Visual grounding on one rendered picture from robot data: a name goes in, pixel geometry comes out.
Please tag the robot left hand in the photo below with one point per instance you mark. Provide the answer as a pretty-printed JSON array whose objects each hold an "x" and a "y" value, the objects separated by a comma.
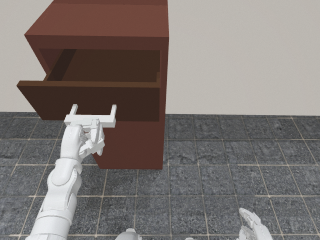
[{"x": 76, "y": 134}]

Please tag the left robot forearm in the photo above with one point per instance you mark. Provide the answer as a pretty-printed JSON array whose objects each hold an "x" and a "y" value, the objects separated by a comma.
[{"x": 58, "y": 208}]

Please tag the handle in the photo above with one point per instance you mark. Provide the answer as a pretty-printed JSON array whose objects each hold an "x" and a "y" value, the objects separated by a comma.
[{"x": 107, "y": 121}]

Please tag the robot right hand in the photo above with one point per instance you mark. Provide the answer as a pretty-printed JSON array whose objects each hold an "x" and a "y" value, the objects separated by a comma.
[{"x": 258, "y": 232}]

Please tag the drawer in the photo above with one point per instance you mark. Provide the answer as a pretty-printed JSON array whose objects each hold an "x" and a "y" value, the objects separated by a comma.
[{"x": 95, "y": 80}]

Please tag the cabinet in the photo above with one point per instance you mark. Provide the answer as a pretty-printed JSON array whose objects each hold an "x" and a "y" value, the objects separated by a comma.
[{"x": 112, "y": 25}]

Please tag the robot left shin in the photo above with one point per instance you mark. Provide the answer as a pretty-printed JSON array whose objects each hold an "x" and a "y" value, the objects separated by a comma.
[{"x": 130, "y": 230}]

